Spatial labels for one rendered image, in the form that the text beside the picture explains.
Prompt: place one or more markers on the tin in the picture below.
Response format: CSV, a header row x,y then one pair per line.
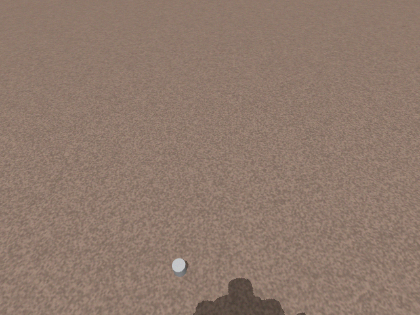
x,y
179,267

